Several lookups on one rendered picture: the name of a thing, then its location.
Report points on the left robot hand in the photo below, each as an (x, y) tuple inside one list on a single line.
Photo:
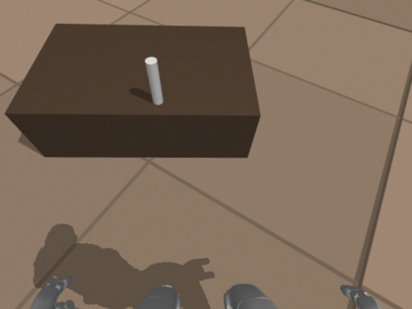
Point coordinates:
[(47, 297)]

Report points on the right robot hand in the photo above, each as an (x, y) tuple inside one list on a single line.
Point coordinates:
[(359, 297)]

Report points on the can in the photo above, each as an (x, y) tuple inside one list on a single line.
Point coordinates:
[(154, 80)]

